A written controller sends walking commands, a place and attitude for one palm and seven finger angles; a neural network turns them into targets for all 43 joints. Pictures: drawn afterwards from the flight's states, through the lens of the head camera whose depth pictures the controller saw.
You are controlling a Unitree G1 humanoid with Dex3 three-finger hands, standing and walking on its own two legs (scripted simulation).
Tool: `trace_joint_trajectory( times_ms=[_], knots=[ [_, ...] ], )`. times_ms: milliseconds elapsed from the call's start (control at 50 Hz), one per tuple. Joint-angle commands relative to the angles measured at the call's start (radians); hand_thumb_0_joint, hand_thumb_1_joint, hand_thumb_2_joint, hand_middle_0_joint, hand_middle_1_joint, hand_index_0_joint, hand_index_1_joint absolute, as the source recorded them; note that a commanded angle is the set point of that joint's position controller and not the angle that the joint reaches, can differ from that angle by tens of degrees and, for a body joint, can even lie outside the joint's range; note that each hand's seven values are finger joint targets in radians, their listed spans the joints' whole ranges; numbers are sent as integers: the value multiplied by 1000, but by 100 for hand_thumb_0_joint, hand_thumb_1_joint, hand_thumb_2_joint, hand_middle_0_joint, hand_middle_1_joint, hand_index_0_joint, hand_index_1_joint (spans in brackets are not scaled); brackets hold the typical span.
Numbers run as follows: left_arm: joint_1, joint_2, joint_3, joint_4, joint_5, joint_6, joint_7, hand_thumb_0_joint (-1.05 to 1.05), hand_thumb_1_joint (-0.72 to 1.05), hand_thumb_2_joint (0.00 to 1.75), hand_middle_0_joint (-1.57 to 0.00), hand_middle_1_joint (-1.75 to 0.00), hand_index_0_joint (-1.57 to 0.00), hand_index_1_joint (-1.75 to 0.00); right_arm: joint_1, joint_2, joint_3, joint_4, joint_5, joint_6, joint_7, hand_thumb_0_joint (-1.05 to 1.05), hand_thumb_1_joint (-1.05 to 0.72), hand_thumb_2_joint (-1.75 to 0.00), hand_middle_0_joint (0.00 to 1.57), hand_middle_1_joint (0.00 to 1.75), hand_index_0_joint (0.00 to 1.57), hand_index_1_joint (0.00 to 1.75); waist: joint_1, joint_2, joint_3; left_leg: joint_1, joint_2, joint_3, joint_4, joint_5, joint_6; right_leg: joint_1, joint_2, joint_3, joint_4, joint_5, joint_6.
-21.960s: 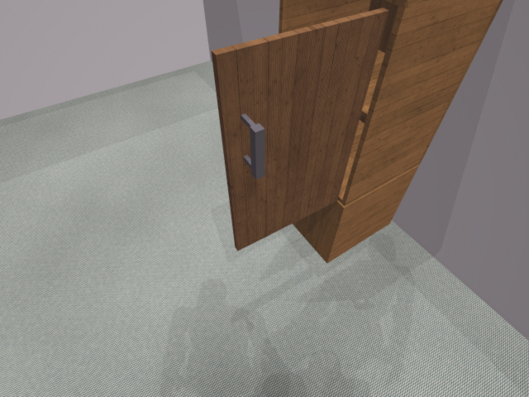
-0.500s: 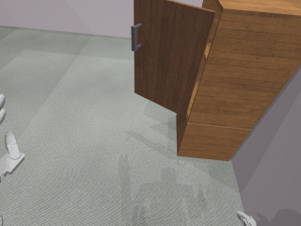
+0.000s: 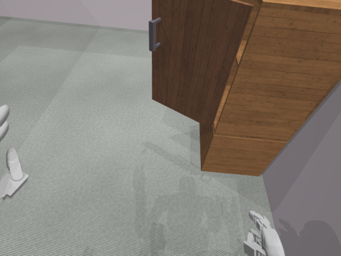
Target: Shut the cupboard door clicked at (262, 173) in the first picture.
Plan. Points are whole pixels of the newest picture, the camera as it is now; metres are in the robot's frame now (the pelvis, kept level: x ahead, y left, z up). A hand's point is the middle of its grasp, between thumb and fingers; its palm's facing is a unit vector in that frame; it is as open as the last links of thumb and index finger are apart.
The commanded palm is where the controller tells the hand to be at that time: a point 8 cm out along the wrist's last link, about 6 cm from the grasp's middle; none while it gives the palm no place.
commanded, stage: stop stepping back and stand still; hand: left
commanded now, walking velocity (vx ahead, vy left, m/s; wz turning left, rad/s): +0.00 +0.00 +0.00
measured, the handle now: (155, 34) +0.92 +0.11 +0.06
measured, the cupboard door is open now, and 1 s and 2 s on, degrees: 61 61 61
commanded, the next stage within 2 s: let the arm hang, fingers relaxed in 0.64 s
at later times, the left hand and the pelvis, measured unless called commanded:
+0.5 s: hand out of the picture +0.16 +0.27 +0.16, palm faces +0.46 -0.79 -0.41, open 7.4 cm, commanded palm +0.10 +0.31 +0.18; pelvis -0.04 +0.01 +0.00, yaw +0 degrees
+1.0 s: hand out of the picture +0.05 +0.19 -0.15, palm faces -0.05 -0.97 -0.22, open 7.4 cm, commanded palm none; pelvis -0.05 +0.01 -0.01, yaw +1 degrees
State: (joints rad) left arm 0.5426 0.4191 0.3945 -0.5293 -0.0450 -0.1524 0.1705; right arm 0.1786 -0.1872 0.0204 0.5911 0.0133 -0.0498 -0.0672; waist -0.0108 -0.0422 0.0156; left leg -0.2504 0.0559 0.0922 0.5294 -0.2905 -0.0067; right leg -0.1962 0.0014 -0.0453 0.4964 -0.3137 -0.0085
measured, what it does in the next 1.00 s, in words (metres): stands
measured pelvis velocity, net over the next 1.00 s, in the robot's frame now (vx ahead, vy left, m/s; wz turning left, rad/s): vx -0.05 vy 0.01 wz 0.01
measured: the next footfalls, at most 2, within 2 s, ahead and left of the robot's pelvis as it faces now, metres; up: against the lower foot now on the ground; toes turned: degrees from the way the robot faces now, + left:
none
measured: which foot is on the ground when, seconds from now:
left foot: down 0.00-1.00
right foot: down 0.00-1.00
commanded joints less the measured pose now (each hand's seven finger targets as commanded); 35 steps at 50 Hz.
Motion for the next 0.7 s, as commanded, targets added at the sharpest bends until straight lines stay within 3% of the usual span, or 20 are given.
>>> trace_joint_trajectory(
  times_ms=[0, 100, 200, 300, 320, 400, 420, 440, 540, 680],
  knots=[
    [54, 191, 180, -216, -10, -85, 27, 0, 90, 90, -20, -30, -20, -30, -41, -120, -49, -145, 4, -40, -7, 0, -90, -90, 20, 30, 20, 30, -1, 185, -168, 22, 63, -61, -74, 399, 10, 98, -53, 55, -18, 459, -3],
    [75, 170, 175, -129, -21, -78, 21, 0, 90, 90, -20, -30, -20, -30, -36, -128, -51, -147, 8, -31, -13, 0, -90, -90, 20, 30, 20, 30, 0, 137, -123, -33, 76, -72, -123, 242, 15, 80, -43, 54, -52, 339, 7],
    [10, 147, 129, -109, -14, -70, 19, 0, 90, 90, -20, -30, -20, -30, -40, -135, -52, -139, 10, -43, -21, 0, -90, -90, 20, 30, 20, 30, 1, 91, -99, -39, 68, -77, -149, 87, 24, 44, -48, 77, -92, 242, 11],
    [-83, 147, 99, -148, 4, -71, 25, 0, 90, 90, -20, -30, -20, -30, -52, -132, -46, -124, 1, -62, -27, 0, -90, -90, 20, 30, 20, 30, 3, 87, -76, -31, 50, -83, -162, -26, 28, -2, -55, 97, -138, 128, 6],
    [-111, 172, 117, -177, 8, -73, 28, 0, 90, 90, -20, -30, -20, -30, -54, -138, -50, -123, 0, -66, -28, 0, -90, -90, 20, 30, 20, 30, 5, 98, -88, -27, 44, -86, -156, -21, 26, 2, -60, 103, -140, 113, 1],
    [-103, 160, 115, -158, 11, -77, 32, 0, 90, 90, -20, -30, -20, -30, -57, -125, -44, -114, -3, -71, -26, 0, -90, -90, 20, 30, 20, 30, 5, 120, -71, -28, 40, -87, -168, -41, 24, -11, -55, 97, -155, 81, 0],
    [-94, 182, 140, -154, 13, -78, 34, 0, 90, 90, -20, -30, -20, -30, -56, -130, -47, -112, -6, -72, -26, 0, -90, -90, 20, 30, 20, 30, 8, 122, -73, -34, 38, -89, -167, -45, 22, -5, -58, 99, -161, 71, -2],
    [-81, 154, 119, -143, 11, -78, 31, 0, 90, 90, -20, -30, -20, -30, -55, -121, -43, -111, -4, -70, -23, 0, -90, -90, 20, 30, 20, 30, 5, 124, -62, -38, 37, -89, -167, -41, 21, -9, -57, 98, -161, 72, -4],
    [-21, 138, 119, -93, 2, -72, 24, 0, 90, 90, -20, -30, -20, -30, -53, -121, -44, -115, -1, -62, -17, 0, -90, -90, 20, 30, 20, 30, 5, 105, -61, -42, 42, -90, -167, -14, 18, -6, -52, 95, -164, 102, -3],
    [-55, 135, 102, -110, 3, -68, 21, 0, 90, 90, -20, -30, -20, -30, -55, -131, -46, -126, 3, -62, -21, 0, -90, -90, 20, 30, 20, 30, 5, 107, -71, -33, 50, -91, -185, -13, 20, -5, -38, 76, -150, 115, 7]
  ],
)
